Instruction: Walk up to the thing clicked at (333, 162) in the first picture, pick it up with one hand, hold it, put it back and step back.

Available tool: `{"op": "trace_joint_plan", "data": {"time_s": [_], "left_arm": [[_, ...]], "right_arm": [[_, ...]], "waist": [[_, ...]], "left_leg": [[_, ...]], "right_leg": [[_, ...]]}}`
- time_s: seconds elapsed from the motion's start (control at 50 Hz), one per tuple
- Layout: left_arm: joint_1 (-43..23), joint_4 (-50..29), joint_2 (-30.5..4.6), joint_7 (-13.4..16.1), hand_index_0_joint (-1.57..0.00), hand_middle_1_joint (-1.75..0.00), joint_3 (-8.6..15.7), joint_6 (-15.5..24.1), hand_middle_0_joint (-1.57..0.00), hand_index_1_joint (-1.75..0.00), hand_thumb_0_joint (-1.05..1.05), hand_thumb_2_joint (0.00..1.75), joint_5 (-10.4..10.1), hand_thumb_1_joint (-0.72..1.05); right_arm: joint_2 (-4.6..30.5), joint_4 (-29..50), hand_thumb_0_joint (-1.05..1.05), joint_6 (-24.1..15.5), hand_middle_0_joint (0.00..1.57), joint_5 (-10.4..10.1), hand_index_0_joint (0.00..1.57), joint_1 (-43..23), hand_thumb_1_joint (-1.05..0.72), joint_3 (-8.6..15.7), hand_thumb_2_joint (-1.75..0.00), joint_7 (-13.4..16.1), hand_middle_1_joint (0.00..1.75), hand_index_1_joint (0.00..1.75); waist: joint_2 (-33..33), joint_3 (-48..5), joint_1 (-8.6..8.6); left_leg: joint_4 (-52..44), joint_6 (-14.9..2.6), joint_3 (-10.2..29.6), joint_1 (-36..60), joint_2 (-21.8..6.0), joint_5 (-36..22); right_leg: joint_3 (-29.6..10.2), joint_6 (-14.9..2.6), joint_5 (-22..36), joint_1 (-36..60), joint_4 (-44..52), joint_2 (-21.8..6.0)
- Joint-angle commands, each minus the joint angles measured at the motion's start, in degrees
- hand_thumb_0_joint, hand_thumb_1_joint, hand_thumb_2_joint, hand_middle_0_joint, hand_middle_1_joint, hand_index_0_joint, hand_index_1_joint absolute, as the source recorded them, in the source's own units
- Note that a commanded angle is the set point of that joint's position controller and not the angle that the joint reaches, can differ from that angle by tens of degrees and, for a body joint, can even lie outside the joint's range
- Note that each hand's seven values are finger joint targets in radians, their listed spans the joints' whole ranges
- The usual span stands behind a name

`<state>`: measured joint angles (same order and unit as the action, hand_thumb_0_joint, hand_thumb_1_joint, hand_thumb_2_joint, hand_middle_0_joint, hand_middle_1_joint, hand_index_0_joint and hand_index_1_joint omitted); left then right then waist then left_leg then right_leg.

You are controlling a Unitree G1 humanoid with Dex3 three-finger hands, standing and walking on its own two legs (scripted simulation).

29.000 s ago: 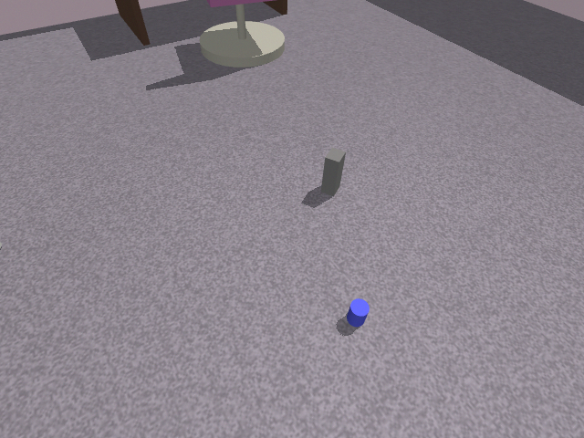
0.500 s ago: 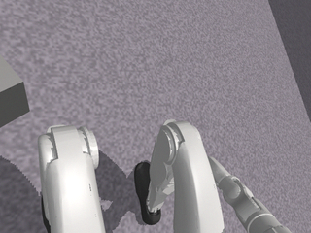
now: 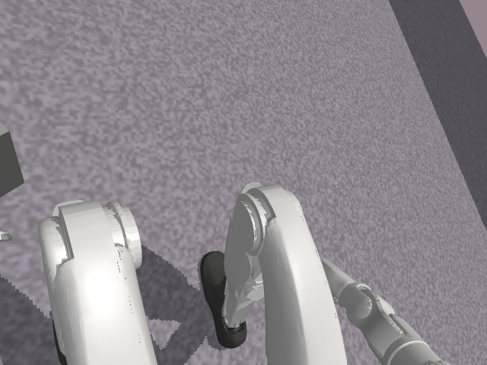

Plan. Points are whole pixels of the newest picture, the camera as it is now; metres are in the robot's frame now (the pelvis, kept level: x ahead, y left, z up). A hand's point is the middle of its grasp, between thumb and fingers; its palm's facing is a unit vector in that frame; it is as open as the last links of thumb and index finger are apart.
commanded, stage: close in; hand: left
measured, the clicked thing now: out of the picture +0.42 +0.31 -0.16
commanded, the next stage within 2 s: rest palm in 0.14 s
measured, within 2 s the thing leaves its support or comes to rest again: neither
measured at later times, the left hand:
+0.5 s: hand out of the picture +0.38 +0.31 -0.15, palm faces +0.45 -0.89 +0.03, open 17.2 cm
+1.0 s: hand out of the picture +0.39 +0.31 -0.15, palm faces +0.47 -0.88 +0.02, open 12.8 cm
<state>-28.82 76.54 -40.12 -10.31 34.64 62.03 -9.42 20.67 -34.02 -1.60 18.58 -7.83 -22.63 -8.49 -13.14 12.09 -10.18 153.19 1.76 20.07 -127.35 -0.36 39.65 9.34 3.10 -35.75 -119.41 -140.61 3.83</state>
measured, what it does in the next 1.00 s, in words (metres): stands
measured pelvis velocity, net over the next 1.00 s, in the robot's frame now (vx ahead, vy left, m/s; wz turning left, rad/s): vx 0.00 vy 0.00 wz -0.02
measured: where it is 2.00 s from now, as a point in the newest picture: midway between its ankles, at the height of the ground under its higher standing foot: (165, 341)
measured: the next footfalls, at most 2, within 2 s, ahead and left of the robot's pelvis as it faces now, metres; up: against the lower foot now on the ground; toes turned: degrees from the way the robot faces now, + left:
none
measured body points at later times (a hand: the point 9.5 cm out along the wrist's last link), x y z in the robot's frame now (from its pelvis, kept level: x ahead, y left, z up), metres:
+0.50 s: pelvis +0.00 +0.00 +0.00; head +0.20 +0.18 +0.36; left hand +0.35 +0.36 -0.15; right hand +0.20 -0.24 -0.03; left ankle +0.08 +0.13 -0.24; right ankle +0.14 -0.13 -0.24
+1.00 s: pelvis +0.00 +0.00 +0.00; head +0.20 +0.19 +0.35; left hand +0.36 +0.36 -0.15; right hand +0.19 -0.24 -0.03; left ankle +0.08 +0.13 -0.24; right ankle +0.14 -0.13 -0.24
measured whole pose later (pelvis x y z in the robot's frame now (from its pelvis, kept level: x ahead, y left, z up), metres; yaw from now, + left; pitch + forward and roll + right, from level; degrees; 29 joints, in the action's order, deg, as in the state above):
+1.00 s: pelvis +0.00 +0.00 +0.00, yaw -1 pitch +12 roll -17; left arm -31.5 76.6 -41.3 0.2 32.5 64.0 -5.7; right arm 20.6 -33.2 1.4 19.8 -8.9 -24.9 -9.7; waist -14.3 14.6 -11.0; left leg 153.1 1.4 21.6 -127.2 -0.5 40.3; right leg 10.7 3.7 -35.7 -118.4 -139.1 4.1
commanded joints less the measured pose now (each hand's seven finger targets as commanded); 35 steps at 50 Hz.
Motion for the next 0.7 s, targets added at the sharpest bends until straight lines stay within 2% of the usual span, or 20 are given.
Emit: {"op": "trace_joint_plan", "data": {"time_s": [0.0, 0.06, 0.1, 0.14, 0.24, 0.26, 0.32, 0.36, 0.38, 0.42, 0.44, 0.46, 0.48, 0.5, 0.58, 0.6, 0.62, 0.64, 0.66, 0.68], "left_arm": [[-8.4, -8.9, -10.8, 1.6, -0.08, -0.04, 1.6, 4.6, -0.06, -0.03, 0.0, 0.04, -0.1, -0.56], [-8.5, -11.0, -10.7, 2.7, -0.08, -0.04, 1.7, 5.2, -0.06, -0.03, 0.0, 0.05, -0.5, -0.55], [-10.5, -11.7, -8.9, 3.2, -0.08, -0.05, 0.0, 5.5, -0.07, -0.04, 0.0, 0.06, -0.6, -0.54], [-10.1, -11.6, -11.2, 4.0, -0.08, -0.04, 1.1, 5.4, -0.07, -0.04, 0.0, 0.06, 0.3, -0.54], [-10.5, -10.4, -7.6, 4.7, -0.07, -0.02, -2.4, 5.1, -0.09, -0.04, 0.0, 0.09, 0.6, -0.49], [-9.9, -10.1, -8.4, 5.0, -0.07, -0.01, -1.3, 5.1, -0.09, -0.04, 0.0, 0.09, 0.5, -0.45], [-8.3, -8.0, -8.7, 5.8, -0.06, 0.0, -1.5, 4.8, -0.08, -0.02, 0.0, 0.09, 0.8, -0.45], [-10.1, -8.4, -7.4, 6.1, -0.07, -0.01, -2.6, 5.1, -0.09, -0.03, 0.0, 0.1, 0.7, -0.45], [-9.4, -8.6, -8.3, 6.5, -0.07, -0.01, -1.3, 5.3, -0.09, -0.03, 0.0, 0.09, 0.7, -0.45], [-9.9, -9.0, -10.5, 7.0, -0.07, -0.01, -0.6, 5.7, -0.09, -0.03, 0.0, 0.09, 1.3, -0.45], [-10.0, -8.8, -9.0, 7.1, -0.07, -0.01, -1.5, 5.8, -0.09, -0.03, 0.0, 0.1, 1.1, -0.45], [-9.1, -8.3, -10.8, 7.6, -0.07, -0.02, 0.2, 5.8, -0.09, -0.04, 0.0, 0.11, 1.4, -0.44], [-11.0, -9.5, -9.6, 7.8, -0.06, -0.01, -1.4, 6.0, -0.09, -0.03, 0.0, 0.1, 1.6, -0.43], [-11.7, -9.1, -9.9, 8.0, -0.06, -0.01, -1.2, 6.2, -0.09, -0.03, 0.0, 0.1, 1.5, -0.43], [-13.3, -9.1, -10.3, 8.7, -0.2, -0.12, -1.5, 6.4, -0.22, -0.14, 0.0, 0.19, 2.4, -0.18], [-13.2, -9.0, -12.1, 8.9, -0.21, -0.13, -0.9, 6.3, -0.23, -0.14, 0.0, 0.2, 2.8, -0.15], [-13.7, -8.7, -10.7, 8.8, -0.22, -0.14, -2.0, 6.3, -0.25, -0.16, 0.0, 0.22, 2.9, -0.13], [-14.1, -8.8, -11.0, 8.9, -0.24, -0.15, -2.1, 6.2, -0.26, -0.17, 0.0, 0.23, 3.1, -0.09], [-13.9, -8.3, -8.8, 8.7, -0.25, -0.15, -3.4, 6.1, -0.27, -0.17, 0.0, 0.23, 2.8, -0.07], [-13.4, -8.5, -10.6, 8.8, -0.25, -0.16, -2.3, 6.0, -0.27, -0.18, 0.0, 0.25, 3.0, -0.06]], "right_arm": [[19.7, 3.0, 0.0, 0.5, 0.2, 0.1, 0.2, -0.8, -0.91, 6.7, -0.9, 1.2, 0.3, 0.3], [19.5, 2.6, 0.0, 0.5, 0.2, 0.2, 0.2, -0.7, -0.91, 6.6, -0.9, 1.1, 0.3, 0.3], [19.5, 3.0, 0.0, 0.4, 0.2, 0.1, 0.2, -1.3, -0.91, 6.5, -0.9, 1.1, 0.3, 0.3], [19.7, 1.9, 0.0, 0.8, 0.2, 0.4, 0.2, 0.2, -0.91, 6.5, -0.9, 1.2, 0.3, 0.3], [19.5, 1.9, 0.0, 1.1, 0.2, 0.5, 0.2, 0.0, -0.9, 6.4, -0.9, 0.9, 0.3, 0.3], [19.8, 1.8, 0.0, 1.2, 0.2, 0.4, 0.2, 0.1, -0.9, 6.5, -0.9, 0.9, 0.3, 0.3], [20.0, 2.1, 0.0, 1.5, 0.2, 0.4, 0.2, -0.2, -0.9, 6.4, -0.91, 0.6, 0.3, 0.3], [19.9, 2.7, 0.0, 1.6, 0.2, 0.3, 0.2, -1.0, -0.9, 6.1, -0.9, 0.5, 0.3, 0.3], [20.0, 2.7, 0.0, 1.7, 0.2, 0.4, 0.2, -0.9, -0.9, 6.0, -0.9, 0.4, 0.3, 0.3], [20.1, 2.7, 0.0, 1.9, 0.2, 0.5, 0.2, -1.1, -0.9, 5.9, -0.9, 0.4, 0.3, 0.3], [19.8, 3.1, 0.0, 2.0, 0.2, 0.6, 0.2, -1.3, -0.9, 5.6, -0.9, 0.3, 0.3, 0.3], [20.0, 2.4, 0.0, 2.1, 0.2, 0.7, 0.2, -0.5, -0.89, 5.8, -0.9, 0.4, 0.3, 0.3], [19.6, 2.6, 0.0, 2.1, 0.2, 0.9, 0.2, -0.9, -0.9, 5.6, -0.9, 0.4, 0.3, 0.3], [19.6, 2.4, 0.0, 2.0, 0.2, 0.9, 0.2, -1.1, -0.9, 5.6, -0.91, 0.4, 0.3, 0.3], [19.7, 2.7, 0.0, 2.3, 0.2, 1.2, 0.2, -0.9, -0.89, 5.3, -0.9, 0.4, 0.3, 0.3], [19.8, 2.4, 0.0, 2.4, 0.2, 1.1, 0.2, -1.0, -0.89, 5.4, -0.9, 0.5, 0.3, 0.3], [19.7, 2.6, 0.0, 2.5, 0.2, 1.3, 0.2, -0.9, -0.88, 5.2, -0.9, 0.4, 0.3, 0.3], [19.7, 2.4, 0.0, 2.6, 0.2, 1.2, 0.2, -0.8, -0.88, 5.3, -0.9, 0.4, 0.3, 0.3], [19.5, 2.9, 0.0, 2.6, 0.2, 1.3, 0.2, -1.3, -0.88, 5.0, -0.9, 0.4, 0.3, 0.3], [19.8, 2.5, 0.0, 2.7, 0.2, 1.3, 0.2, -0.9, -0.88, 5.3, -0.9, 0.4, 0.3, 0.3]], "waist": [[28.4, -29.2, -2.67], [27.9, -30.6, -2.6], [27.5, -29.7, -3.71], [28.7, -31.2, -3.68], [27.3, -30.4, -4.94], [27.4, -30.0, -4.31], [27.0, -29.4, -4.03], [26.0, -28.1, -4.84], [26.7, -28.4, -4.24], [28.4, -28.8, -3.78], [27.4, -29.0, -4.39], [27.7, -29.5, -4.01], [27.6, -29.1, -4.68], [27.3, -28.7, -4.95], [28.6, -29.0, -5.7], [28.5, -28.8, -5.23], [28.3, -29.1, -6.18], [28.3, -28.8, -6.05], [27.6, -28.9, -6.52], [28.5, -29.1, -5.76]], "left_leg": [[-21.8, 0.53, -6.3, 21.3, -2.8, -2.1], [-20.4, 0.1, -7.3, 20.9, -2.7, -3.2], [-20.6, 0.12, -6.9, 20.6, -2.8, -2.7], [-20.4, 0.22, -6.8, 21.9, -3.0, -4.4], [-20.0, 0.07, -6.7, 21.0, -2.9, -4.3], [-20.3, 0.2, -6.4, 21.0, -2.9, -4.1], [-20.5, 0.21, -6.1, 20.9, -3.0, -3.3], [-20.9, 0.19, -5.6, 19.9, -3.0, -1.9], [-21.3, 0.4, -5.2, 20.7, -3.0, -2.3], [-21.5, 0.65, -5.1, 21.7, -3.2, -2.7], [-20.9, 0.4, -5.3, 20.9, -3.1, -2.8], [-20.5, 0.33, -5.7, 21.1, -3.0, -3.3], [-20.2, 0.25, -5.9, 20.9, -3.0, -3.7], [-20.0, 0.13, -6.0, 20.4, -3.0, -3.0], [-20.6, 0.48, -5.4, 22.2, -3.4, -4.6], [-20.6, 0.29, -5.5, 21.4, -3.4, -3.4], [-20.2, 0.27, -5.5, 21.4, -3.4, -3.4], [-20.2, 0.17, -5.7, 21.2, -3.4, -3.0], [-20.3, 0.3, -5.4, 21.2, -3.3, -2.9], [-20.4, 0.38, -5.5, 22.2, -3.4, -3.4]], "right_leg": [[8.3, -3.66, 4.4, 10.7, 9.0, 1.0], [7.8, -3.55, 5.9, 12.9, 9.8, 1.2], [8.1, -3.51, 5.6, 12.1, 9.9, 1.1], [8.1, -3.55, 7.2, 13.3, 9.6, 1.3], [8.3, -3.52, 7.6, 13.2, 10.0, 1.3], [8.5, -3.51, 7.4, 13.0, 9.8, 1.3], [8.8, -3.5, 6.6, 12.5, 9.8, 1.4], [9.2, -3.42, 5.6, 11.8, 9.9, 1.2], [9.3, -3.42, 5.9, 12.2, 9.6, 1.1], [9.3, -3.64, 6.0, 11.6, 8.9, 1.3], [9.2, -3.48, 6.3, 12.7, 9.5, 1.4], [9.1, -3.6, 6.7, 13.2, 9.5, 1.5], [8.9, -3.47, 7.2, 13.5, 9.9, 1.5], [8.8, -3.52, 6.8, 13.0, 10.0, 1.6], [9.1, -3.42, 7.8, 13.5, 9.7, 1.5], [8.9, -3.56, 7.0, 12.6, 9.9, 1.5], [9.1, -3.41, 7.3, 13.4, 10.0, 1.6], [9.0, -3.44, 7.0, 13.0, 10.2, 1.5], [9.2, -3.32, 7.0, 13.2, 10.4, 1.5], [9.1, -3.39, 7.2, 12.7, 10.2, 1.5]]}}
